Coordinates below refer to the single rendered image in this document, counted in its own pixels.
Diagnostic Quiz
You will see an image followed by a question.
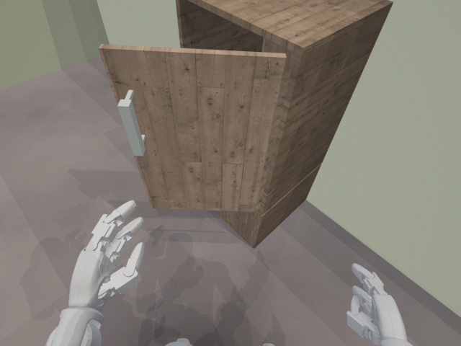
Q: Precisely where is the cupboard door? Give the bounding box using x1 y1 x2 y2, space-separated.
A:
99 44 287 212

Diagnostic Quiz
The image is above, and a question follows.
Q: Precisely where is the left robot hand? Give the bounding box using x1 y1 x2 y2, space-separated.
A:
68 200 145 312

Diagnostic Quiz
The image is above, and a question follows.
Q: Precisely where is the right robot hand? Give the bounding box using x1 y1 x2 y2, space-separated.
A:
347 263 408 346

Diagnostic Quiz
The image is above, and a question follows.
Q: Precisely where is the handle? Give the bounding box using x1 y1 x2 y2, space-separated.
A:
117 90 146 156

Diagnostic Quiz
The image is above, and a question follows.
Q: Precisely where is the robot left forearm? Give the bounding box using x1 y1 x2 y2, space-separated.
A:
46 306 104 346

